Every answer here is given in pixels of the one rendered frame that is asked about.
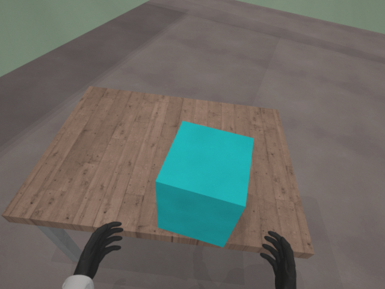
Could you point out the robot right hand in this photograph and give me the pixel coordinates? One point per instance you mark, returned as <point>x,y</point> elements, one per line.
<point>284,265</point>

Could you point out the robot left hand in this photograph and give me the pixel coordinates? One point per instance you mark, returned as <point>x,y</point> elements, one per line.
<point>95,249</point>

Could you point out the robot left forearm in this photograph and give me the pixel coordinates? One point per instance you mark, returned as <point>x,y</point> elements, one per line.
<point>78,282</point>

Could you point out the carton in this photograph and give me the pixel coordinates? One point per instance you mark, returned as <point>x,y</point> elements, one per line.
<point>201,189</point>

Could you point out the table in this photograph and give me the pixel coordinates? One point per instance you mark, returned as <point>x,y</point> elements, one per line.
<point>102,165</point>

